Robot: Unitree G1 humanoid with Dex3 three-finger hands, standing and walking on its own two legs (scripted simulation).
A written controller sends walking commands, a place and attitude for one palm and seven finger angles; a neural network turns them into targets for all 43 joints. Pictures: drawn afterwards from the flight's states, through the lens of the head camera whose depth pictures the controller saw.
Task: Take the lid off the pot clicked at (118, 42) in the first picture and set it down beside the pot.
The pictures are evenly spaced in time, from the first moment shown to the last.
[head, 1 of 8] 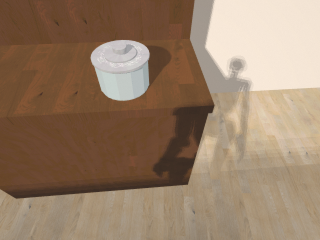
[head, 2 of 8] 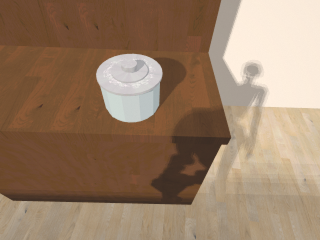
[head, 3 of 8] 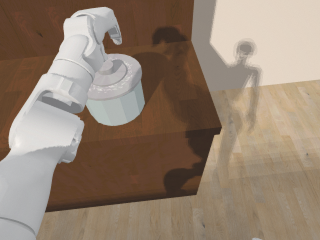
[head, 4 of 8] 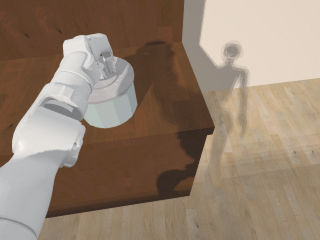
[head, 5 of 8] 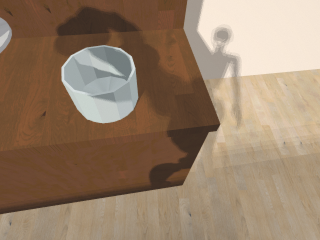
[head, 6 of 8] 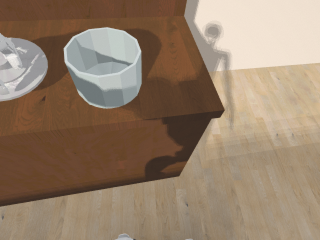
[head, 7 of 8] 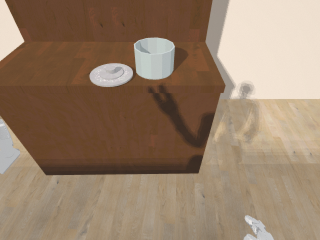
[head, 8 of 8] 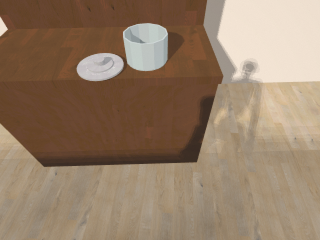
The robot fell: no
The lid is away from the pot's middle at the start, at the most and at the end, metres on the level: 0.00 0.26 0.20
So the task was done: no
